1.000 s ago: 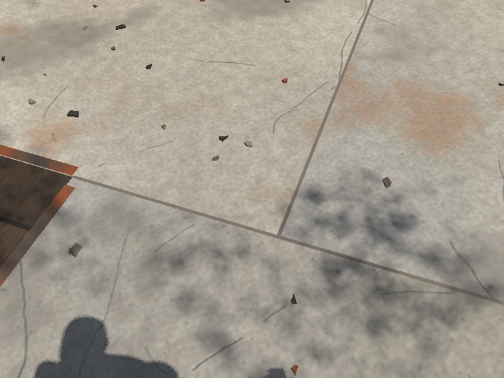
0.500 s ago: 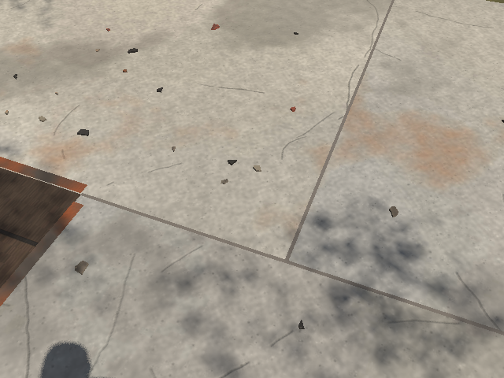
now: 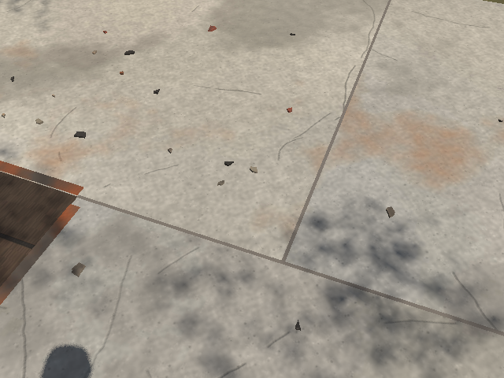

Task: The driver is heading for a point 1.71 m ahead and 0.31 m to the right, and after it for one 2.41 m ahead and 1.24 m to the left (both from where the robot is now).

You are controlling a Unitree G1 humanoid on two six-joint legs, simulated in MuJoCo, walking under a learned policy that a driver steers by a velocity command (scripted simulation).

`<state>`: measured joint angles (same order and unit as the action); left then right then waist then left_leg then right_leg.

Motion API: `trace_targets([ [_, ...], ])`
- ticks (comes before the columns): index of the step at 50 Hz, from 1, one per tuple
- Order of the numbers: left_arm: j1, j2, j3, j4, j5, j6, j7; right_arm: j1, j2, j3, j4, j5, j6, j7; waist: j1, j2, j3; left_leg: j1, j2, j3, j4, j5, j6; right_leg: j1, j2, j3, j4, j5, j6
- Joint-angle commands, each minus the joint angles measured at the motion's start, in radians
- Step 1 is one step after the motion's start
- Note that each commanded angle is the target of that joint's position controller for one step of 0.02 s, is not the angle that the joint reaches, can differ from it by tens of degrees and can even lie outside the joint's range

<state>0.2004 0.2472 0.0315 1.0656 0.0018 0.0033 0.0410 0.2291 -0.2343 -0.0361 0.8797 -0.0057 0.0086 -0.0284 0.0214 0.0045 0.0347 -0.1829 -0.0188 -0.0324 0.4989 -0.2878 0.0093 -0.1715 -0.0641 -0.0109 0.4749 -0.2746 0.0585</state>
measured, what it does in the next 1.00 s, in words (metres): walks ahead: left foot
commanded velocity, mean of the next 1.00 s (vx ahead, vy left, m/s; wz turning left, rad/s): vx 0.28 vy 0.00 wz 0.00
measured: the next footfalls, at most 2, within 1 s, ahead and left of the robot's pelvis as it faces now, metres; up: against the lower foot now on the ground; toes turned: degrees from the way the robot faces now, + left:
left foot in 0.90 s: +0.42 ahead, +0.09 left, +0.00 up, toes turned +1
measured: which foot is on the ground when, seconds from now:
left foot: down 0.00-0.46, up 0.48-0.88, down 0.90-1.00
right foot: down 0.00-0.92, up 0.94-1.00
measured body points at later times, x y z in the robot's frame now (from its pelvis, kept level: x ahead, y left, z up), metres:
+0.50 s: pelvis +0.04 -0.04 -0.01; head +0.04 -0.05 +0.44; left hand +0.04 +0.22 -0.15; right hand +0.06 -0.30 -0.16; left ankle -0.02 +0.11 -0.72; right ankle +0.01 -0.13 -0.74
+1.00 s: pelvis +0.29 +0.00 -0.01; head +0.33 +0.00 +0.43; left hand +0.24 +0.26 -0.16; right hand +0.47 -0.25 -0.12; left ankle +0.38 +0.08 -0.74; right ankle +0.09 -0.13 -0.64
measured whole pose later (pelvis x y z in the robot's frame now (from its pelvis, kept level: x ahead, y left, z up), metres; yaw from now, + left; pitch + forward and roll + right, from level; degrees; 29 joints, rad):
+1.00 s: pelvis +0.29 +0.00 -0.01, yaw -1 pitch +1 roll +1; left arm 0.42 0.22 0.03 1.03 -0.03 -0.09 0.01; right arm 0.02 -0.24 -0.05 0.89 0.02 -0.10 0.04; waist 0.03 -0.01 0.06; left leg -0.43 -0.04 0.07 0.56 -0.15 0.07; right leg -0.18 -0.01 0.06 1.13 -0.46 -0.03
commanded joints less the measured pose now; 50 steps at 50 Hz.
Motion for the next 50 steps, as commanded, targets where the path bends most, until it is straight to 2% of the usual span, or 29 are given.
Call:
trace_targets([
  [1, 0.025, 0.114, 0.019, -0.016, 0.0, -0.006, 0.005, 0.01, -0.107, -0.021, -0.021, 0.001, -0.011, -0.005, 0.0, 0.0, -0.008, -0.013, 0.04, -0.031, -0.088, 0.219, 0.018, -0.01, 0.006, -0.01, -0.063, 0.144, -0.012],
  [11, 0.06, 0.091, 0.014, 0.012, 0.0, -0.003, 0.011, 0.023, -0.096, -0.013, 0.055, 0.005, -0.011, -0.008, -0.003, -0.002, 0.004, -0.019, 0.035, -0.02, -0.095, 0.201, 0.014, -0.015, 0.015, -0.015, -0.065, 0.136, -0.016],
  [12, 0.081, 0.08, 0.012, 0.023, -0.002, -0.002, 0.011, 0.038, -0.093, -0.012, 0.07, 0.006, -0.009, -0.009, -0.003, 0.005, -0.017, -0.011, 0.025, -0.013, -0.101, 0.089, 0.018, -0.01, 0.03, -0.033, -0.058, 0.042, -0.019],
  [14, 0.079, 0.077, 0.014, 0.018, -0.014, -0.001, 0.015, 0.047, -0.122, -0.022, 0.078, 0.018, -0.004, -0.014, -0.014, 0.032, 0.03, -0.068, 0.026, -0.039, -0.124, -0.324, 0.056, -0.083, 0.068, -0.071, 0.011, -0.233, -0.046],
  [16, 0.048, 0.061, 0.011, -0.011, -0.014, -0.019, 0.012, 0.074, -0.147, -0.031, 0.078, 0.024, -0.015, -0.011, -0.035, 0.092, 0.11, -0.115, 0.113, -0.17, -0.202, -0.537, 0.114, -0.201, 0.073, -0.071, 0.101, -0.313, -0.067],
  [18, 0.038, 0.022, 0.003, -0.031, -0.019, -0.052, -0.006, 0.132, -0.19, -0.047, 0.098, 0.034, -0.038, -0.004, -0.051, 0.198, 0.115, -0.091, 0.255, -0.39, -0.303, -0.6, 0.2, -0.256, 0.07, -0.064, 0.267, -0.201, -0.084],
  [19, 0.039, 0.028, 0.005, -0.038, -0.025, -0.067, -0.016, 0.118, -0.19, -0.048, 0.093, 0.034, -0.046, -0.002, -0.041, 0.199, 0.125, -0.121, 0.292, -0.447, -0.325, -0.579, 0.223, -0.253, 0.047, -0.03, 0.304, -0.199, -0.108],
  [21, 0.115, 0.019, 0.005, -0.023, -0.037, -0.09, -0.032, 0.007, -0.167, -0.04, 0.06, 0.042, -0.055, 0.003, 0.032, 0.179, 0.13, -0.19, 0.265, -0.369, -0.285, -0.474, 0.191, -0.124, 0.035, -0.025, 0.138, -0.199, -0.158],
  [22, 0.212, 0.024, 0.011, 0.018, -0.033, -0.096, -0.034, -0.066, -0.148, -0.035, 0.037, 0.048, -0.052, 0.005, 0.085, 0.133, 0.12, -0.277, 0.19, -0.254, -0.211, -0.372, 0.143, 0.055, 0.056, -0.038, -0.016, -0.099, -0.165],
  [23, 0.316, 0.07, 0.027, 0.057, -0.019, -0.097, -0.034, -0.099, -0.102, -0.023, 0.019, 0.038, -0.057, 0.008, 0.112, 0.007, 0.077, -0.367, 0.097, -0.114, 0.01, -0.215, 0.083, 0.211, -0.013, 0.091, -0.083, -0.068, -0.164],
  [24, 0.442, 0.189, 0.057, 0.073, -0.017, -0.101, -0.038, -0.127, -0.048, -0.01, -0.017, 0.03, -0.072, 0.006, 0.136, -0.268, 0.023, -0.516, -0.022, 0.061, 0.353, -0.165, 0.01, 0.323, -0.232, 0.474, -0.267, -0.215, -0.254],
  [25, 0.431, 0.203, 0.05, 0.064, 0.001, -0.114, -0.049, -0.126, -0.08, -0.019, -0.033, 0.045, -0.09, 0.004, 0.108, -0.276, 0.04, -0.615, -0.02, -0.018, 0.555, -0.276, 0.018, 0.295, -0.346, 0.723, -0.333, -0.257, -0.338],
  [26, 0.35, 0.139, 0.033, 0.037, -0.002, -0.125, -0.048, -0.089, -0.092, -0.022, -0.015, 0.058, -0.102, 0.011, 0.058, -0.163, 0.101, -0.684, 0.041, -0.061, 0.665, -0.203, 0.038, 0.285, -0.336, 0.652, -0.318, -0.225, -0.33],
  [27, 0.31, 0.097, 0.022, 0.017, -0.008, -0.129, -0.05, -0.058, -0.089, -0.022, 0.008, 0.057, -0.111, 0.021, 0.039, -0.121, 0.108, -0.701, 0.073, -0.052, 0.683, -0.102, 0.057, 0.287, -0.281, 0.525, -0.313, -0.17, -0.29],
  [28, 0.282, 0.093, 0.019, 0.006, -0.011, -0.128, -0.055, -0.064, -0.096, -0.028, 0.016, 0.048, -0.118, 0.024, 0.028, -0.092, 0.104, -0.709, 0.099, -0.034, 0.655, -0.024, 0.066, 0.296, -0.244, 0.43, -0.318, -0.084, -0.256],
  [29, 0.279, 0.07, 0.01, 0.001, -0.009, -0.122, -0.056, -0.094, -0.11, -0.036, 0.011, 0.038, -0.122, 0.03, 0.03, -0.093, 0.102, -0.697, 0.119, -0.019, 0.613, 0.031, 0.066, 0.296, -0.215, 0.343, -0.321, 0.066, -0.229],
  [30, 0.303, 0.04, 0.001, 0.004, -0.004, -0.113, -0.054, -0.109, -0.103, -0.038, 0.01, 0.032, -0.121, 0.038, 0.034, -0.103, 0.082, -0.664, 0.125, 0.005, 0.58, 0.064, 0.059, 0.296, -0.18, 0.266, -0.319, 0.195, -0.214],
  [31, 0.328, 0.036, -0.002, 0.007, 0.0, -0.106, -0.049, -0.12, -0.078, -0.034, 0.009, 0.031, -0.117, 0.046, 0.036, -0.113, 0.065, -0.643, 0.122, 0.027, 0.547, 0.092, 0.048, 0.294, -0.163, 0.216, -0.316, 0.291, -0.212],
  [35, 0.327, 0.085, 0.001, -0.019, 0.005, -0.089, -0.023, -0.293, -0.014, -0.007, -0.056, 0.031, -0.106, 0.057, 0.056, -0.089, 0.097, -0.54, 0.084, 0.083, 0.263, 0.228, 0.004, 0.17, -0.124, 0.107, -0.365, 0.352, -0.219],
  [38, 0.361, 0.115, 0.012, -0.014, -0.005, -0.091, -0.016, -0.378, -0.03, -0.001, -0.089, 0.038, -0.104, 0.067, 0.066, -0.114, 0.125, -0.445, 0.055, 0.104, 0.124, 0.3, 0.009, 0.132, -0.141, 0.083, -0.402, 0.331, -0.229],
  [41, 0.358, 0.12, 0.023, -0.009, -0.018, -0.089, -0.015, -0.407, -0.064, -0.006, -0.114, 0.041, -0.109, 0.078, 0.035, -0.113, 0.128, -0.421, 0.052, 0.079, 0.043, 0.296, 0.05, 0.223, -0.184, 0.067, -0.364, 0.436, -0.214],
  [43, 0.33, 0.144, 0.035, -0.019, -0.013, -0.08, -0.015, -0.331, -0.11, -0.026, -0.102, 0.038, -0.114, 0.079, -0.027, -0.137, 0.046, -0.291, 0.012, 0.097, 0.038, 0.251, 0.086, 0.285, -0.198, 0.046, -0.239, 0.76, -0.192],
  [44, 0.312, 0.151, 0.04, -0.026, -0.007, -0.071, -0.016, -0.212, -0.143, -0.046, -0.069, 0.039, -0.112, 0.074, -0.092, -0.152, -0.036, -0.143, -0.02, 0.115, 0.046, 0.232, 0.109, 0.285, -0.185, 0.024, -0.098, 0.931, -0.176],
  [45, 0.297, 0.145, 0.037, -0.038, -0.002, -0.063, -0.017, -0.041, -0.182, -0.07, -0.015, 0.043, -0.107, 0.065, -0.172, -0.144, -0.137, 0.087, -0.024, 0.112, 0.039, 0.242, 0.138, 0.203, -0.146, 0.001, 0.105, 0.961, -0.148],
  [46, 0.3, 0.109, 0.022, -0.065, 0.014, -0.063, -0.02, 0.141, -0.25, -0.089, 0.024, 0.028, -0.099, 0.052, -0.221, -0.029, -0.271, 0.406, 0.175, -0.129, 0.06, 0.163, 0.202, -0.053, -0.087, -0.017, 0.426, 0.622, -0.124],
  [47, 0.436, -0.061, -0.02, -0.068, 0.0, -0.085, -0.033, 0.193, -0.285, -0.088, 0.048, 0.013, -0.098, 0.061, -0.121, 0.261, -0.434, 0.648, 0.416, -0.668, -0.12, -0.121, 0.372, -0.382, 0.124, 0.045, 0.779, -0.23, -0.069],
  [48, 0.342, 0.039, 0.003, -0.073, -0.03, -0.117, -0.038, 0.139, -0.192, -0.063, 0.048, 0.022, -0.102, 0.064, -0.152, 0.181, -0.342, 0.564, 0.379, -0.733, -0.23, -0.186, 0.329, -0.486, 0.089, 0.166, 0.906, -0.276, -0.095],
  [49, 0.237, 0.092, 0.02, -0.114, -0.058, -0.134, -0.04, 0.04, -0.151, -0.051, 0.036, 0.025, -0.109, 0.063, -0.121, 0.146, -0.174, 0.411, 0.352, -0.562, -0.244, -0.1, 0.283, -0.555, 0.039, 0.131, 0.922, -0.196, -0.112],
  [50, 0.184, 0.101, 0.023, -0.125, -0.054, -0.141, -0.031, -0.046, -0.128, -0.042, 0.019, 0.021, -0.118, 0.066, -0.084, 0.037, -0.107, 0.247, 0.319, -0.428, -0.266, 0.055, 0.257, -0.504, -0.016, 0.114, 0.874, -0.097, -0.118],
])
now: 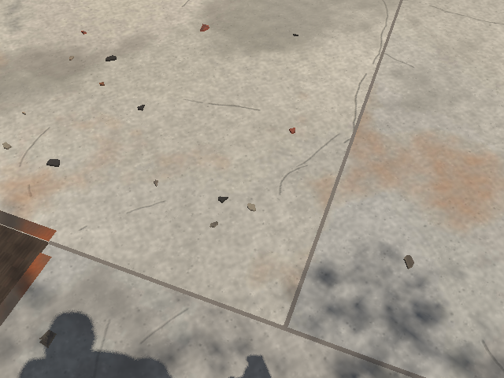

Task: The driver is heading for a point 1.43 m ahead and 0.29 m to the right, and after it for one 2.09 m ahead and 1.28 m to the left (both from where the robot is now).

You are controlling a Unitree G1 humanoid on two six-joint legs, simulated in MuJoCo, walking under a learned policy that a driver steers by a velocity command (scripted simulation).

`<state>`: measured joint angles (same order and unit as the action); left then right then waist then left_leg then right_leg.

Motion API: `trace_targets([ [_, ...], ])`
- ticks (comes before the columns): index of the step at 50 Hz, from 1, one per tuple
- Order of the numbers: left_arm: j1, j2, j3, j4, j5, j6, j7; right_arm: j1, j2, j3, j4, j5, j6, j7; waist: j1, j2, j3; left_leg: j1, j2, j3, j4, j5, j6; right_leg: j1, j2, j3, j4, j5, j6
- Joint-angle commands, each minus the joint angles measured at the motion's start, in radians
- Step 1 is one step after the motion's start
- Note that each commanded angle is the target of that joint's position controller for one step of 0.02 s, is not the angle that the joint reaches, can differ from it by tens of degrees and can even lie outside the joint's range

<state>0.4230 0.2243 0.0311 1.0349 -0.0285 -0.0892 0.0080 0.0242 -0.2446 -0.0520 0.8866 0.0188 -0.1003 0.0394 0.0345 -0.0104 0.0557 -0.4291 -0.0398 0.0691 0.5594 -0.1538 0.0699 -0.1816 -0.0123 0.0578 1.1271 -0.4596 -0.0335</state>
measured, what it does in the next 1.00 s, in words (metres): walks ahead: right foot, then left foot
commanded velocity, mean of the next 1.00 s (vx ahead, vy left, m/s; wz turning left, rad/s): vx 0.38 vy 0.00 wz -0.01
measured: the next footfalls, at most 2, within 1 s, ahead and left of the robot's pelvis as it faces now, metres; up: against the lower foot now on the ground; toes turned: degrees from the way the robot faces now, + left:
right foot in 0.44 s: +0.44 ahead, -0.15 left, +0.00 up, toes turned -3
left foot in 0.92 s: +0.64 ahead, +0.06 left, +0.00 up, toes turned +1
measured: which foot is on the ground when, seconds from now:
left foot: down 0.00-0.44, up 0.46-0.90, down 0.92-1.00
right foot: up 0.00-0.42, down 0.44-0.94, up 0.96-1.00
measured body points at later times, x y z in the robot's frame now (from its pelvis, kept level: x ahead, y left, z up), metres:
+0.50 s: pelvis +0.29 -0.06 +0.00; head +0.33 -0.07 +0.45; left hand +0.48 +0.19 -0.10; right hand +0.26 -0.33 -0.15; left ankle +0.11 +0.08 -0.67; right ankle +0.40 -0.15 -0.72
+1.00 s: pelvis +0.50 -0.05 +0.01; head +0.52 -0.03 +0.46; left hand +0.55 +0.22 -0.14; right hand +0.65 -0.30 -0.11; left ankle +0.60 +0.05 -0.72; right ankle +0.40 -0.15 -0.70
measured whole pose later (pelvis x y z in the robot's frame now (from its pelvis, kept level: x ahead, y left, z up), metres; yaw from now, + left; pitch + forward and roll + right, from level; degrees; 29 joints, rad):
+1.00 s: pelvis +0.50 -0.05 +0.01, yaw -1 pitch +1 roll -1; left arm 0.24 0.25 0.04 0.98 0.00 -0.05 0.02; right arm 0.05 -0.22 -0.04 0.95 -0.02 -0.06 -0.01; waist 0.03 -0.01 0.03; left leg -0.42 0.01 0.03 0.50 -0.10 0.04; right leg -0.20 0.03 -0.01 0.71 -0.52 0.00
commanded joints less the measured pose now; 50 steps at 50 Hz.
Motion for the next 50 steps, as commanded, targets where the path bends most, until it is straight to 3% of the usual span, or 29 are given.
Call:
trace_targets([
  [1, -0.059, 0.122, 0.035, -0.095, -0.008, -0.045, 0.011, 0.116, -0.093, -0.021, 0.009, -0.016, -0.016, 0.003, -0.062, 0.025, -0.09, 0.369, 0.303, -0.429, -0.346, 0.03, 0.178, -0.44, -0.102, 0.032, 0.166, 0.143, -0.024],
  [2, -0.032, 0.106, 0.039, -0.093, -0.001, -0.031, 0.013, 0.102, -0.068, -0.012, 0.016, -0.026, -0.02, 0.005, -0.025, 0.045, -0.089, 0.297, 0.27, -0.357, -0.374, 0.063, 0.169, -0.375, -0.13, 0.04, 0.133, 0.173, -0.025],
  [3, -0.015, 0.081, 0.039, -0.093, 0.0, -0.017, 0.014, 0.108, -0.061, -0.009, 0.028, -0.025, -0.022, 0.007, -0.009, 0.066, -0.083, 0.255, 0.258, -0.325, -0.399, 0.069, 0.174, -0.345, -0.137, 0.035, 0.099, 0.178, -0.022],
  [5, -0.042, 0.069, 0.041, -0.112, 0.006, 0.002, 0.016, 0.14, -0.081, -0.01, 0.052, -0.018, -0.026, -0.002, 0.002, 0.073, -0.04, 0.19, 0.249, -0.271, -0.444, 0.077, 0.187, -0.36, -0.154, 0.018, 0.025, 0.188, -0.007],
  [9, -0.227, 0.087, 0.045, -0.185, 0.023, 0.004, 0.014, 0.215, -0.134, -0.018, 0.075, -0.018, -0.018, -0.035, -0.035, 0.048, 0.013, 0.22, 0.239, -0.217, -0.481, 0.099, 0.181, -0.493, -0.162, -0.002, -0.219, 0.397, 0.034],
  [13, -0.383, 0.064, 0.03, -0.225, 0.016, -0.006, -0.005, 0.297, -0.158, -0.02, 0.094, -0.006, -0.009, -0.045, -0.089, 0.047, 0.021, 0.261, 0.208, -0.14, -0.472, 0.129, 0.141, -0.431, -0.104, -0.059, -0.475, 0.564, 0.037],
  [17, -0.484, 0.079, 0.025, -0.271, 0.006, -0.011, -0.029, 0.375, -0.166, -0.025, 0.129, 0.004, 0.01, -0.047, -0.114, 0.051, 0.038, 0.416, 0.268, -0.151, -0.407, 0.144, 0.13, -0.464, -0.084, -0.051, -0.579, 0.51, 0.016],
  [20, -0.437, 0.121, 0.037, -0.278, 0.005, -0.019, -0.042, 0.36, -0.187, -0.034, 0.129, 0.003, 0.028, -0.051, -0.061, 0.08, -0.001, 0.497, 0.302, -0.156, -0.304, 0.328, 0.1, -0.371, -0.052, -0.067, -0.621, 0.396, -0.027],
  [21, -0.342, 0.149, 0.053, -0.254, 0.006, -0.021, -0.042, 0.334, -0.189, -0.034, 0.122, 0.001, 0.034, -0.05, -0.003, 0.087, -0.06, 0.49, 0.276, -0.126, -0.189, 0.498, 0.081, -0.232, -0.018, -0.097, -0.641, 0.386, -0.049],
  [22, -0.164, 0.2, 0.081, -0.199, 0.007, -0.02, -0.035, 0.329, -0.162, -0.023, 0.113, -0.007, 0.039, -0.05, 0.072, 0.071, -0.173, 0.415, 0.219, -0.085, 0.019, 0.557, 0.052, 0.013, -0.01, -0.1, -0.633, 0.399, -0.083],
  [23, 0.023, 0.284, 0.101, -0.165, 0.019, -0.014, -0.025, 0.353, -0.117, -0.003, 0.086, -0.031, 0.037, -0.05, 0.114, -0.075, -0.337, 0.199, 0.145, -0.03, 0.363, 0.247, 0.015, 0.324, -0.219, 0.148, -0.614, 0.4, -0.15],
  [24, 0.046, 0.322, 0.104, -0.143, 0.026, -0.013, -0.037, 0.477, 0.013, 0.031, 0.092, -0.014, 0.013, -0.038, 0.036, -0.337, -0.44, -0.172, -0.036, -0.089, 0.652, -0.401, -0.032, 0.593, -0.398, 0.635, -0.78, 0.182, -0.302],
  [25, 0.01, 0.213, 0.075, -0.157, 0.02, -0.016, -0.039, 0.4, -0.115, 0.005, 0.098, 0.012, -0.01, -0.034, 0.065, -0.196, -0.366, -0.281, 0.025, -0.199, 0.76, -0.414, -0.012, 0.542, -0.365, 0.638, -0.834, 0.088, -0.259],
  [26, -0.082, 0.171, 0.062, -0.178, 0.02, -0.02, -0.036, 0.303, -0.159, -0.008, 0.068, 0.031, -0.024, -0.031, 0.052, -0.139, -0.23, -0.327, 0.074, -0.178, 0.76, -0.315, 0.006, 0.409, -0.334, 0.48, -0.846, 0.158, -0.216],
  [27, -0.16, 0.156, 0.054, -0.194, 0.026, -0.021, -0.037, 0.258, -0.149, -0.008, 0.063, 0.026, -0.027, -0.038, 0.02, -0.049, -0.163, -0.282, 0.127, -0.153, 0.717, -0.22, 0.003, 0.268, -0.298, 0.364, -0.87, 0.29, -0.2],
  [28, -0.201, 0.133, 0.048, -0.199, 0.032, -0.023, -0.039, 0.237, -0.14, -0.014, 0.062, 0.009, -0.021, -0.043, -0.005, -0.026, -0.113, -0.243, 0.156, -0.147, 0.657, -0.165, -0.005, 0.162, -0.262, 0.278, -0.898, 0.381, -0.193],
  [30, -0.213, 0.11, 0.04, -0.189, 0.042, -0.028, -0.043, 0.266, -0.101, -0.015, 0.07, 0.002, 0.004, -0.044, -0.047, -0.05, -0.093, -0.151, 0.179, -0.144, 0.592, -0.12, -0.018, 0.068, -0.225, 0.184, -0.942, 0.534, -0.187],
  [32, -0.191, 0.125, 0.041, -0.167, 0.043, -0.032, -0.038, 0.277, -0.078, -0.015, 0.071, -0.006, 0.023, -0.051, -0.072, -0.039, -0.076, -0.133, 0.169, -0.123, 0.532, -0.113, -0.043, 0.023, -0.213, 0.09, -0.932, 0.831, -0.196],
  [34, -0.182, 0.143, 0.043, -0.152, 0.044, -0.025, -0.023, 0.226, -0.069, -0.013, 0.048, -0.019, 0.03, -0.054, -0.075, -0.041, -0.066, -0.148, 0.159, -0.106, 0.41, -0.037, -0.07, 0.008, -0.196, 0.015, -0.924, 0.983, -0.193],
  [37, -0.169, 0.154, 0.04, -0.137, 0.041, -0.008, -0.007, 0.123, -0.046, -0.001, 0.023, -0.022, 0.031, -0.048, -0.045, -0.062, -0.077, -0.062, 0.125, -0.072, 0.161, 0.144, -0.073, -0.011, -0.139, -0.074, -0.914, 0.983, -0.15],
  [40, -0.128, 0.165, 0.04, -0.105, 0.036, 0.005, 0.0, 0.061, -0.061, -0.001, 0.011, -0.017, 0.034, -0.043, -0.018, -0.068, -0.092, -0.016, 0.096, -0.076, 0.049, 0.22, -0.069, 0.044, -0.157, -0.063, -0.894, 0.923, -0.147],
  [43, -0.141, 0.159, 0.041, -0.083, 0.027, 0.021, 0.004, 0.036, -0.09, -0.007, 0.004, -0.024, 0.029, -0.038, -0.024, -0.072, -0.083, -0.01, 0.089, -0.09, -0.011, 0.147, -0.039, 0.108, -0.189, -0.024, -0.825, 0.884, -0.145],
  [45, -0.155, 0.151, 0.04, -0.076, 0.018, 0.032, 0.008, 0.106, -0.117, -0.019, 0.032, -0.035, 0.02, -0.036, -0.07, -0.042, -0.108, 0.106, 0.075, -0.082, -0.14, 0.25, -0.008, 0.121, -0.157, -0.02, -0.718, 0.817, -0.104],
  [46, -0.113, 0.143, 0.038, -0.074, 0.032, 0.029, 0.009, 0.149, -0.175, -0.035, 0.047, -0.044, 0.018, -0.043, -0.063, 0.016, -0.156, 0.242, 0.13, -0.135, -0.137, 0.604, 0.019, 0.083, -0.096, -0.043, -0.633, 0.738, -0.058],
  [47, 0.005, 0.084, 0.021, -0.056, 0.047, 0.02, 0.004, 0.17, -0.211, -0.038, 0.05, -0.051, 0.022, -0.05, 0.001, 0.125, -0.249, 0.492, 0.259, -0.243, -0.048, 0.9, 0.112, -0.087, -0.029, -0.054, -0.518, 0.434, -0.012],
  [48, 0.033, 0.031, 0.002, -0.036, 0.036, 0.026, 0.006, 0.206, -0.133, -0.023, 0.064, -0.042, 0.038, -0.055, -0.031, 0.201, -0.33, 0.57, 0.364, -0.341, -0.052, 0.888, 0.22, -0.166, 0.018, -0.059, -0.38, 0.078, 0.032],
  [49, -0.064, 0.084, 0.014, -0.067, 0.018, 0.042, 0.01, 0.203, -0.095, -0.011, 0.063, -0.028, 0.047, -0.057, -0.064, 0.202, -0.303, 0.524, 0.397, -0.404, -0.11, 0.739, 0.245, -0.233, 0.031, -0.034, -0.261, -0.203, 0.056],
  [50, -0.144, 0.143, 0.032, -0.103, 0.004, 0.06, 0.018, 0.175, -0.134, -0.018, 0.051, -0.027, 0.051, -0.061, -0.078, 0.172, -0.257, 0.467, 0.401, -0.415, -0.159, 0.572, 0.234, -0.303, 0.025, -0.011, -0.132, -0.273, 0.065],
])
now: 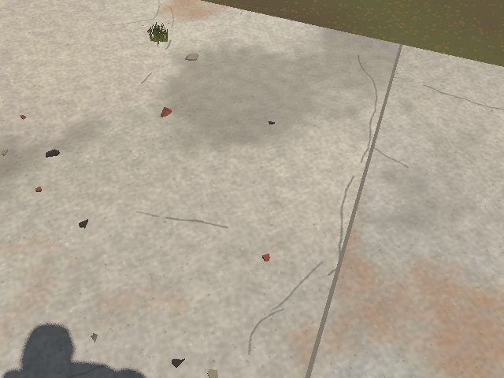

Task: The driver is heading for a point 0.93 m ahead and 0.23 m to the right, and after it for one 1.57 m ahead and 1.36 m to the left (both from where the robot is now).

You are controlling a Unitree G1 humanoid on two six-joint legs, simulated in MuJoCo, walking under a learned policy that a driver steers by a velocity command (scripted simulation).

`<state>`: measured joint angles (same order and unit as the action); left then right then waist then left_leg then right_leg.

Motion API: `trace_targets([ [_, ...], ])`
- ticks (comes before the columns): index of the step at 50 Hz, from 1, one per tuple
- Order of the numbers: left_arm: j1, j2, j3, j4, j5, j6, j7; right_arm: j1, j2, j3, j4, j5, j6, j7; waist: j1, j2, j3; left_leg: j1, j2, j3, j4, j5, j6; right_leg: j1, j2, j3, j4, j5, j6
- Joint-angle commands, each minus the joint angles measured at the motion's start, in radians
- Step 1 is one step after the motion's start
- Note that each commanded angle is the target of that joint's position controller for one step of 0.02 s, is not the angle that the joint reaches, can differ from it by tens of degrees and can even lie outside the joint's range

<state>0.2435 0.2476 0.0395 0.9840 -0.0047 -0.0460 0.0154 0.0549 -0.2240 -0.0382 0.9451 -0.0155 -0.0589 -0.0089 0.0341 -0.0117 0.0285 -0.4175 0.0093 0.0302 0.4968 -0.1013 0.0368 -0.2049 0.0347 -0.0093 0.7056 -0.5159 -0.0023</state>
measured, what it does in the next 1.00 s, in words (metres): walks ahead, turning right: right foot, then left foot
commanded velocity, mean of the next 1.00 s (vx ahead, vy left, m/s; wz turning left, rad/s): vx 0.28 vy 0.00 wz -0.33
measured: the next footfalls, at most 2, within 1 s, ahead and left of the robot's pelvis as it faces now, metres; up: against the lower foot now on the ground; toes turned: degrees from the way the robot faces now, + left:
right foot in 0.32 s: +0.03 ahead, -0.13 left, +0.00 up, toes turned -11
left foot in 0.84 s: +0.32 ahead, +0.04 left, +0.00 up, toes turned -19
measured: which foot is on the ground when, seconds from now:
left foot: down 0.00-0.30, up 0.32-0.82, down 0.84-1.00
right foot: up 0.00-0.30, down 0.32-0.84, up 0.86-1.00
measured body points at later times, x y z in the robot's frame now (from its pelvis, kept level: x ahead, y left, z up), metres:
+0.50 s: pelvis +0.03 -0.05 +0.02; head +0.03 -0.09 +0.47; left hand +0.10 +0.23 -0.09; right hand +0.13 -0.36 -0.10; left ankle +0.14 +0.11 -0.66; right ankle -0.01 -0.13 -0.73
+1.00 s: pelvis +0.25 -0.05 +0.01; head +0.28 -0.04 +0.46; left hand +0.41 +0.19 -0.12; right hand +0.23 -0.33 -0.11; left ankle +0.28 +0.05 -0.73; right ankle +0.16 -0.16 -0.65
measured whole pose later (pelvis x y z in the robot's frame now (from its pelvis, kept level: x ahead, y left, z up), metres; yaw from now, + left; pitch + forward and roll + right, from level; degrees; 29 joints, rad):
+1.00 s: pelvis +0.25 -0.05 +0.01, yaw -20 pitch +2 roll +1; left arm 0.30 0.28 0.08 0.86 -0.02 -0.08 0.01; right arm 0.22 -0.25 -0.06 0.97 0.00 -0.11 0.03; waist -0.01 -0.04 0.00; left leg -0.19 -0.04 0.04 0.36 -0.20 0.05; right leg -0.48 -0.05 0.04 1.10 -0.32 -0.04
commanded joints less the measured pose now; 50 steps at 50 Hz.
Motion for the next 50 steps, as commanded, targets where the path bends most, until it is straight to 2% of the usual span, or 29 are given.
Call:
trace_targets([
  [1, 0.008, 0.143, 0.036, -0.064, -0.021, 0.037, 0.02, 0.11, -0.191, -0.041, -0.022, 0.006, 0.013, -0.022, -0.07, 0.133, -0.202, 0.397, 0.354, -0.36, -0.135, 0.364, 0.254, -0.316, -0.037, 0.063, 0.385, -0.18, 0.04],
  [2, 0.012, 0.141, 0.043, -0.064, -0.018, 0.056, 0.028, 0.058, -0.202, -0.044, -0.037, 0.006, 0.014, -0.03, -0.049, 0.113, -0.167, 0.307, 0.342, -0.324, -0.18, 0.231, 0.238, -0.311, -0.058, 0.071, 0.418, -0.121, 0.047],
  [4, 0.041, 0.114, 0.05, -0.063, -0.015, 0.082, 0.039, -0.015, -0.177, -0.042, -0.054, 0.002, 0.025, -0.038, -0.014, 0.133, -0.115, 0.162, 0.298, -0.234, -0.244, 0.02, 0.206, -0.261, -0.078, 0.05, 0.403, -0.034, 0.057],
  [7, 0.047, 0.083, 0.053, -0.079, -0.012, 0.09, 0.041, -0.035, -0.17, -0.047, -0.049, -0.003, 0.041, -0.054, -0.006, 0.158, -0.105, 0.092, 0.26, -0.109, -0.265, -0.001, 0.198, -0.196, -0.08, -0.005, 0.301, 0.04, 0.055],
  [10, 0.014, 0.078, 0.05, -0.109, -0.011, 0.087, 0.027, -0.038, -0.191, -0.056, -0.045, 0.004, 0.05, -0.065, -0.016, 0.156, -0.133, 0.125, 0.282, -0.07, -0.259, 0.026, 0.195, -0.137, -0.089, -0.025, 0.158, 0.111, 0.036],
  [13, 0.051, 0.1, 0.061, -0.114, -0.007, 0.092, 0.008, -0.054, -0.211, -0.062, -0.047, 0.026, 0.064, -0.067, 0.015, 0.151, -0.142, 0.141, 0.296, -0.039, -0.221, -0.039, 0.154, -0.046, -0.074, -0.062, -0.01, 0.198, -0.004],
  [14, 0.096, 0.104, 0.067, -0.1, -0.004, 0.095, 0.003, -0.054, -0.211, -0.064, -0.046, 0.041, 0.068, -0.062, 0.034, 0.135, -0.149, 0.108, 0.281, -0.015, -0.199, -0.186, 0.118, 0.023, -0.054, -0.085, -0.096, 0.238, -0.033],
  [15, 0.131, 0.114, 0.077, -0.086, 0.0, 0.1, -0.001, -0.048, -0.182, -0.062, -0.042, 0.049, 0.074, -0.055, 0.045, 0.083, -0.128, 0.034, 0.242, 0.028, -0.11, -0.353, 0.063, 0.086, -0.044, -0.06, -0.167, 0.215, -0.074],
  [16, 0.176, 0.168, 0.092, -0.085, 0.002, 0.101, 0.008, -0.045, -0.119, -0.051, -0.044, 0.04, 0.079, -0.042, 0.056, -0.11, -0.059, -0.14, 0.138, 0.134, 0.153, -0.479, -0.023, 0.121, -0.188, 0.191, -0.359, 0.039, -0.161],
  [17, 0.178, 0.294, 0.108, -0.123, -0.001, 0.082, 0.009, -0.135, -0.091, -0.046, -0.116, 0.024, 0.066, -0.035, 0.053, -0.277, 0.003, -0.392, -0.017, 0.072, 0.396, -0.519, -0.063, 0.09, -0.383, 0.636, -0.532, -0.264, -0.315],
  [18, 0.136, 0.273, 0.099, -0.136, 0.033, 0.042, 0.006, -0.22, -0.151, -0.063, -0.151, 0.039, 0.041, -0.028, 0.058, -0.2, 0.048, -0.441, 0.003, -0.08, 0.473, -0.426, -0.031, 0.04, -0.401, 0.723, -0.636, -0.387, -0.332],
  [19, 0.063, 0.248, 0.091, -0.152, 0.033, 0.011, 0.012, -0.181, -0.19, -0.077, -0.141, 0.051, 0.024, -0.024, 0.002, -0.189, 0.068, -0.443, 0.026, -0.108, 0.469, -0.295, -0.011, 0.046, -0.374, 0.648, -0.633, -0.297, -0.267],
  [20, 0.023, 0.218, 0.085, -0.16, 0.013, -0.004, 0.014, -0.121, -0.206, -0.087, -0.104, 0.04, 0.015, -0.026, -0.028, -0.157, 0.049, -0.409, 0.043, -0.11, 0.453, -0.208, -0.013, 0.071, -0.335, 0.555, -0.598, -0.183, -0.212],
  [21, 0.022, 0.19, 0.078, -0.159, -0.004, -0.007, 0.014, -0.101, -0.204, -0.091, -0.084, 0.021, 0.007, -0.028, -0.026, -0.141, 0.021, -0.377, 0.048, -0.107, 0.426, -0.153, -0.021, 0.087, -0.302, 0.484, -0.581, -0.111, -0.18],
  [22, 0.048, 0.165, 0.07, -0.153, -0.008, -0.009, 0.016, -0.103, -0.186, -0.09, -0.078, 0.014, -0.001, -0.022, -0.023, -0.123, 0.0, -0.34, 0.042, -0.1, 0.414, -0.099, -0.027, 0.094, -0.275, 0.438, -0.576, -0.056, -0.169],
  [24, 0.107, 0.144, 0.064, -0.14, -0.006, -0.016, 0.019, -0.114, -0.153, -0.086, -0.079, 0.021, -0.016, -0.009, -0.012, -0.111, -0.02, -0.317, 0.025, -0.09, 0.348, -0.017, -0.037, 0.136, -0.248, 0.385, -0.573, 0.057, -0.17],
  [31, 0.19, 0.162, 0.071, -0.114, -0.007, -0.023, 0.025, -0.181, -0.113, -0.06, -0.099, 0.033, -0.04, 0.011, 0.043, -0.153, 0.015, -0.225, 0.016, -0.065, 0.093, 0.078, -0.083, 0.148, -0.23, 0.313, -0.569, 0.194, -0.185],
  [36, 0.212, 0.179, 0.08, -0.097, -0.013, -0.018, 0.015, -0.225, -0.132, -0.043, -0.127, 0.044, -0.063, 0.03, 0.077, -0.135, 0.052, -0.181, 0.025, -0.04, -0.009, 0.004, -0.056, 0.18, -0.261, 0.327, -0.525, 0.247, -0.201],
  [39, 0.19, 0.185, 0.084, -0.099, -0.018, -0.01, 0.01, -0.146, -0.165, -0.049, -0.113, 0.045, -0.075, 0.037, 0.03, -0.154, 0.033, -0.047, 0.012, -0.016, -0.06, -0.025, -0.015, 0.177, -0.276, 0.334, -0.472, 0.392, -0.192],
  [40, 0.17, 0.179, 0.081, -0.106, -0.019, -0.008, 0.01, -0.076, -0.177, -0.056, -0.091, 0.041, -0.077, 0.036, -0.01, -0.147, 0.004, 0.057, -0.005, -0.001, -0.09, -0.01, 0.003, 0.161, -0.253, 0.311, -0.416, 0.507, -0.176],
  [41, 0.151, 0.158, 0.073, -0.116, -0.013, -0.008, 0.009, 0.05, -0.208, -0.073, -0.053, 0.036, -0.078, 0.03, -0.066, -0.127, -0.071, 0.24, -0.001, -0.015, -0.087, -0.001, 0.033, 0.11, -0.206, 0.267, -0.291, 0.647, -0.15],
  [42, 0.12, 0.114, 0.056, -0.14, 0.0, -0.01, 0.007, 0.236, -0.262, -0.09, -0.018, 0.024, -0.079, 0.026, -0.149, -0.022, -0.207, 0.499, 0.147, -0.18, -0.073, -0.043, 0.099, -0.036, -0.137, 0.192, -0.004, 0.585, -0.11],
  [43, 0.185, 0.037, 0.035, -0.171, -0.007, -0.033, 0.006, 0.361, -0.361, -0.116, 0.018, 0.02, -0.067, 0.03, -0.13, 0.302, -0.301, 0.789, 0.355, -0.59, -0.167, -0.205, 0.24, -0.4, 0.026, 0.09, 0.333, 0.152, -0.029],
  [44, 0.163, 0.107, 0.048, -0.162, -0.026, -0.051, 0.009, 0.338, -0.261, -0.089, 0.023, 0.035, -0.069, 0.037, -0.139, 0.255, -0.245, 0.766, 0.375, -0.715, -0.244, -0.341, 0.251, -0.548, 0.007, 0.17, 0.498, -0.043, -0.032],
  [45, 0.113, 0.153, 0.058, -0.171, -0.042, -0.063, 0.004, 0.262, -0.199, -0.069, 0.005, 0.036, -0.069, 0.038, -0.121, 0.188, -0.12, 0.668, 0.345, -0.591, -0.249, -0.331, 0.216, -0.615, -0.048, 0.179, 0.547, 0.031, -0.053],
  [46, 0.08, 0.148, 0.056, -0.172, -0.037, -0.065, 0.002, 0.2, -0.166, -0.058, -0.016, 0.028, -0.064, 0.037, -0.096, 0.12, -0.072, 0.572, 0.298, -0.477, -0.262, -0.262, 0.189, -0.592, -0.102, 0.136, 0.527, 0.121, -0.057],
  [47, 0.043, 0.142, 0.058, -0.182, -0.023, -0.065, 0.001, 0.163, -0.142, -0.048, -0.026, 0.022, -0.06, 0.039, -0.082, 0.091, -0.021, 0.483, 0.268, -0.409, -0.289, -0.175, 0.184, -0.576, -0.131, 0.112, 0.475, 0.18, -0.052],
  [48, 0.033, 0.132, 0.062, -0.19, -0.015, -0.061, 0.0, 0.15, -0.129, -0.04, -0.028, 0.014, -0.06, 0.037, -0.063, 0.098, -0.013, 0.423, 0.242, -0.352, -0.309, -0.098, 0.175, -0.529, -0.157, 0.104, 0.432, 0.22, -0.047],
  [50, 0.03, 0.092, 0.054, -0.201, -0.011, -0.052, -0.005, 0.167, -0.141, -0.039, -0.018, 0.016, -0.057, 0.033, -0.047, 0.118, -0.006, 0.367, 0.223, -0.281, -0.337, 0.044, 0.181, -0.494, -0.171, 0.078, 0.37, 0.25, -0.029],
])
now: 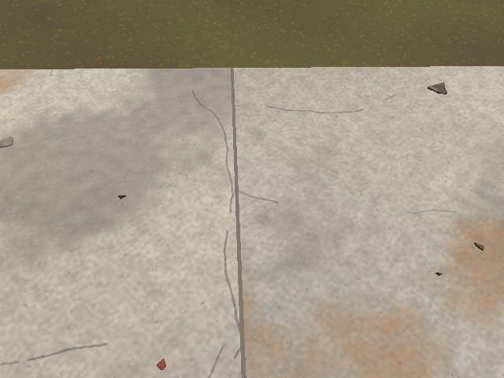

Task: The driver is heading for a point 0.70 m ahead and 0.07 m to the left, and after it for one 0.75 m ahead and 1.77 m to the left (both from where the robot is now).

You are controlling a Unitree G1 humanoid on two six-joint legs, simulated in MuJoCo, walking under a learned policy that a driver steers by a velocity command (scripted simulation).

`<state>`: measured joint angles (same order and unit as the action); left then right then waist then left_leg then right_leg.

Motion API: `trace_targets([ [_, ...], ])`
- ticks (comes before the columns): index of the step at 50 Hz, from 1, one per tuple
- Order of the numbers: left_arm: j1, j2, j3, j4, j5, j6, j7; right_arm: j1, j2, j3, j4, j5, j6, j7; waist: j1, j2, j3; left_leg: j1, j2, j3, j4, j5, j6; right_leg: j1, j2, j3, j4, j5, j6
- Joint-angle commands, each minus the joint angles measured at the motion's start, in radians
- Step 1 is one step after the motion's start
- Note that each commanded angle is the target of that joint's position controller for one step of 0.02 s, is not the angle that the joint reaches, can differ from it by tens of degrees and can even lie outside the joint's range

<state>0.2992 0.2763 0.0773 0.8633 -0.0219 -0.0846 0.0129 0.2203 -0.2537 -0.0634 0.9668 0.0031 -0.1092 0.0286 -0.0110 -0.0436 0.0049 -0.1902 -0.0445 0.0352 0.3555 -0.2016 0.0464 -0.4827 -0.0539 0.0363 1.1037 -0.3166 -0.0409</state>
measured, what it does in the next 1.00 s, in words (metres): walks ahead, turning left: right foot, then left foot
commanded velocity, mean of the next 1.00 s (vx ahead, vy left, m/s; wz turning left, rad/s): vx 0.47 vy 0.00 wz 0.20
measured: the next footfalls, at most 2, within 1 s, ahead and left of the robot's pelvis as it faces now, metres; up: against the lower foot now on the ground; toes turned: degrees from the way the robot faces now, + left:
right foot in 0.32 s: +0.37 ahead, -0.13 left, +0.00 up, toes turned -2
left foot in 0.86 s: +0.66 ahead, +0.13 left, +0.00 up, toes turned +15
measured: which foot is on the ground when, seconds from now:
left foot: down 0.00-0.34, up 0.36-0.84, down 0.86-1.00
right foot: up 0.00-0.30, down 0.32-0.88, up 0.90-1.00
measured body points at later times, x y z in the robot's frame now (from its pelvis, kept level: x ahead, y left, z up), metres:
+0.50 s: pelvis +0.29 -0.05 +0.00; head +0.32 -0.06 +0.45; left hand +0.39 +0.22 -0.12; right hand +0.37 -0.33 -0.14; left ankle +0.26 +0.11 -0.66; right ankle +0.33 -0.13 -0.74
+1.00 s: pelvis +0.56 +0.04 -0.02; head +0.61 +0.06 +0.43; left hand +0.59 +0.34 -0.14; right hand +0.78 -0.19 -0.12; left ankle +0.62 +0.12 -0.74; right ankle +0.49 -0.14 -0.64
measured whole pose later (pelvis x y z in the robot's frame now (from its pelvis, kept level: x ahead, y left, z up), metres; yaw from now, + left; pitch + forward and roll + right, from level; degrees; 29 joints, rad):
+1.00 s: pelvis +0.56 +0.04 -0.02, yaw +16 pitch +2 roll -1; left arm 0.19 0.29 0.05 0.82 0.00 -0.09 0.02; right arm 0.14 -0.30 -0.07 0.75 0.01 -0.05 0.03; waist 0.00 -0.01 0.08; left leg -0.41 -0.08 0.01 0.52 -0.15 0.09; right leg -0.42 -0.04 0.02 1.25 -0.48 0.04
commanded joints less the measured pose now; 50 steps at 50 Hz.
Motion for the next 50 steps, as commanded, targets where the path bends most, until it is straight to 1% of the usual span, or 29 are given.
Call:
trace_targets([
  [1, -0.045, 0.054, 0.014, -0.092, 0.011, -0.009, -0.003, 0.015, -0.126, -0.016, -0.033, 0.002, -0.006, -0.009, -0.001, 0.14, 0.028, 0.127, 0.275, -0.256, -0.206, 0.219, 0.178, -0.228, -0.084, 0.018, -0.066, 0.073, 0.023],
  [6, -0.226, 0.009, -0.012, -0.155, 0.012, -0.012, -0.018, 0.068, -0.161, -0.017, -0.02, 0.01, 0.003, -0.029, -0.036, 0.116, 0.058, 0.055, 0.206, -0.101, -0.233, 0.345, 0.143, -0.14, -0.04, -0.051, -0.424, 0.345, 0.039],
  [10, -0.348, 0.019, -0.017, -0.201, 0.0, -0.015, -0.04, 0.166, -0.17, -0.016, 0.012, 0.022, 0.015, -0.033, -0.067, 0.109, 0.084, 0.154, 0.254, -0.107, -0.221, 0.331, 0.136, -0.117, -0.004, -0.055, -0.562, 0.407, 0.015],
  [13, -0.333, 0.063, -0.004, -0.212, 0.002, -0.017, -0.053, 0.165, -0.191, -0.024, 0.014, 0.021, 0.033, -0.038, -0.021, 0.122, 0.051, 0.274, 0.297, -0.103, -0.121, 0.529, 0.11, -0.069, 0.02, -0.053, -0.598, 0.307, -0.027],
  [14, -0.274, 0.091, 0.008, -0.199, 0.003, -0.015, -0.052, 0.154, -0.204, -0.028, 0.01, 0.019, 0.039, -0.04, 0.019, 0.14, 0.003, 0.292, 0.294, -0.093, -0.038, 0.694, 0.098, 0.024, 0.047, -0.073, -0.594, 0.269, -0.046],
  [15, -0.134, 0.127, 0.029, -0.159, 0.004, -0.013, -0.047, 0.137, -0.197, -0.024, 0.004, 0.015, 0.048, -0.04, 0.096, 0.136, -0.081, 0.264, 0.259, -0.061, 0.127, 0.81, 0.076, 0.21, 0.075, -0.099, -0.612, 0.278, -0.076],
  [16, 0.041, 0.174, 0.048, -0.116, 0.011, -0.008, -0.038, 0.134, -0.174, -0.012, -0.013, 0.004, 0.05, -0.041, 0.167, 0.108, -0.201, 0.097, 0.216, -0.039, 0.369, 0.668, 0.048, 0.504, -0.008, -0.017, -0.572, 0.307, -0.122],
  [17, 0.151, 0.28, 0.071, -0.09, 0.03, -0.005, -0.035, 0.267, -0.044, 0.027, -0.031, -0.001, 0.033, -0.03, 0.124, -0.131, -0.376, -0.315, 0.051, -0.003, 0.797, 0.181, -0.017, 0.918, -0.287, 0.445, -0.602, 0.147, -0.288],
  [18, 0.166, 0.202, 0.047, -0.083, 0.018, -0.001, -0.038, 0.258, -0.07, 0.026, -0.008, 0.01, 0.007, -0.02, 0.132, -0.185, -0.453, -0.446, 0.001, -0.141, 0.945, -0.364, -0.013, 0.948, -0.355, 0.718, -0.766, 0.064, -0.321],
  [19, 0.08, 0.153, 0.028, -0.091, 0.013, -0.002, -0.037, 0.152, -0.166, -0.002, -0.046, 0.04, -0.007, -0.014, 0.123, -0.129, -0.272, -0.536, 0.066, -0.149, 1.002, -0.33, 0.006, 0.814, -0.312, 0.578, -0.791, 0.028, -0.261],
  [20, -0.007, 0.128, 0.018, -0.108, 0.015, -0.002, -0.036, 0.074, -0.168, -0.001, -0.067, 0.047, -0.014, -0.016, 0.098, -0.058, -0.152, -0.533, 0.117, -0.119, 0.962, -0.239, 0.013, 0.643, -0.27, 0.436, -0.818, 0.096, -0.23],
  [21, -0.065, 0.104, 0.01, -0.111, 0.022, -0.005, -0.039, 0.044, -0.154, -0.004, -0.071, 0.033, -0.011, -0.02, 0.064, -0.002, -0.072, -0.501, 0.153, -0.103, 0.892, -0.174, 0.008, 0.494, -0.23, 0.336, -0.855, 0.176, -0.212],
  [23, -0.122, 0.07, 0.003, -0.109, 0.033, -0.018, -0.044, 0.093, -0.116, -0.007, -0.051, 0.025, 0.021, -0.025, 0.002, -0.03, -0.036, -0.383, 0.198, -0.114, 0.816, -0.104, -0.001, 0.338, -0.185, 0.214, -0.928, 0.213, -0.188],
  [25, -0.118, 0.082, 0.007, -0.088, 0.031, -0.034, -0.043, 0.102, -0.082, -0.002, -0.048, 0.025, 0.048, -0.029, -0.016, -0.032, -0.01, -0.376, 0.206, -0.114, 0.774, -0.06, -0.016, 0.277, -0.18, 0.134, -0.981, 0.243, -0.195],
  [27, -0.095, 0.102, 0.014, -0.067, 0.039, -0.04, -0.033, 0.043, -0.087, -0.006, -0.074, 0.023, 0.058, -0.033, -0.01, -0.02, 0.024, -0.448, 0.206, -0.138, 0.699, 0.032, -0.03, 0.277, -0.181, 0.072, -1.011, 0.264, -0.193],
  [30, -0.073, 0.114, 0.015, -0.047, 0.04, -0.04, -0.017, -0.027, -0.088, -0.011, -0.099, 0.015, 0.05, -0.024, 0.007, -0.007, 0.038, -0.484, 0.181, -0.144, 0.531, 0.221, -0.037, 0.317, -0.16, -0.034, -1.018, 0.311, -0.16],
  [33, -0.047, 0.13, 0.017, -0.032, 0.033, -0.036, -0.006, -0.13, -0.066, 0.0, -0.137, 0.012, 0.042, -0.007, 0.046, 0.006, 0.063, -0.449, 0.159, -0.08, 0.37, 0.338, -0.034, 0.339, -0.153, -0.119, -1.031, 0.319, -0.134],
  [38, 0.031, 0.153, 0.028, 0.009, 0.015, -0.002, 0.001, -0.248, -0.064, 0.009, -0.219, 0.014, 0.043, 0.022, 0.087, 0.016, 0.097, -0.537, 0.136, -0.033, 0.258, 0.219, 0.003, 0.563, -0.221, -0.165, -0.944, 0.429, -0.118],
  [39, 0.03, 0.16, 0.031, 0.01, 0.011, 0.008, 0.003, -0.252, -0.07, 0.007, -0.235, 0.015, 0.043, 0.03, 0.079, 0.007, 0.093, -0.534, 0.125, -0.015, 0.25, 0.162, 0.016, 0.598, -0.232, -0.173, -0.906, 0.51, -0.109],
  [41, 0.002, 0.189, 0.039, -0.003, 0.009, 0.026, 0.013, -0.196, -0.103, -0.01, -0.247, 0.017, 0.046, 0.038, 0.032, -0.034, 0.032, -0.416, 0.064, 0.051, 0.253, 0.052, 0.051, 0.626, -0.235, -0.205, -0.765, 0.86, -0.083],
  [42, -0.019, 0.196, 0.04, -0.013, 0.012, 0.039, 0.021, -0.086, -0.139, -0.031, -0.228, 0.016, 0.048, 0.038, -0.031, -0.044, -0.027, -0.277, 0.015, 0.08, 0.24, 0.033, 0.072, 0.605, -0.212, -0.226, -0.599, 1.029, -0.06],
  [43, -0.028, 0.188, 0.034, -0.026, 0.011, 0.046, 0.029, 0.071, -0.201, -0.065, -0.193, 0.013, 0.047, 0.027, -0.111, -0.015, -0.113, -0.041, -0.019, 0.063, 0.169, 0.142, 0.106, 0.504, -0.159, -0.252, -0.364, 1.004, -0.014],
  [44, 0.005, 0.139, 0.014, -0.06, 0.041, 0.033, 0.03, 0.179, -0.308, -0.093, -0.182, 0.006, 0.055, 0.001, -0.117, 0.164, -0.233, 0.272, 0.182, -0.231, 0.195, 0.431, 0.183, 0.229, -0.087, -0.253, -0.023, 0.527, 0.049],
  [45, 0.091, 0.037, -0.022, -0.093, 0.047, 0.001, 0.01, 0.112, -0.349, -0.091, -0.225, -0.001, 0.054, 0.001, -0.017, 0.343, -0.398, 0.568, 0.426, -0.77, 0.083, 0.537, 0.415, -0.134, 0.143, -0.093, 0.335, -0.323, 0.114],
  [46, 0.003, 0.14, -0.002, -0.09, 0.014, -0.029, -0.005, 0.131, -0.274, -0.07, -0.24, 0.0, 0.056, 0.004, -0.092, 0.163, -0.44, 0.566, 0.397, -0.692, 0.059, 0.608, 0.374, -0.19, 0.078, 0.079, 0.374, -0.315, 0.086],
  [47, -0.073, 0.144, -0.001, -0.12, -0.011, -0.038, -0.007, 0.084, -0.225, -0.058, -0.248, 0.003, 0.053, 0.003, -0.084, 0.124, -0.316, 0.459, 0.359, -0.522, 0.072, 0.663, 0.333, -0.23, 0.035, 0.062, 0.328, -0.251, 0.067],
  [48, -0.094, 0.133, -0.001, -0.115, 0.001, -0.035, 0.004, 0.031, -0.2, -0.054, -0.252, 0.014, 0.052, 0.002, -0.045, 0.025, -0.187, 0.295, 0.304, -0.414, 0.055, 0.668, 0.286, -0.226, -0.005, 0.041, 0.235, -0.187, 0.07],
  [49, -0.103, 0.148, 0.009, -0.116, 0.022, -0.023, 0.015, -0.012, -0.17, -0.047, -0.263, 0.018, 0.056, -0.006, -0.018, 0.024, -0.135, 0.174, 0.273, -0.361, 0.028, 0.642, 0.263, -0.186, -0.032, 0.036, 0.162, -0.145, 0.075],
  [50, -0.092, 0.15, 0.014, -0.121, 0.025, -0.005, 0.019, -0.034, -0.169, -0.044, -0.277, 0.003, 0.061, -0.011, 0.012, 0.046, -0.111, 0.069, 0.253, -0.342, 0.001, 0.659, 0.26, -0.116, -0.037, 0.038, 0.139, -0.122, 0.08],
])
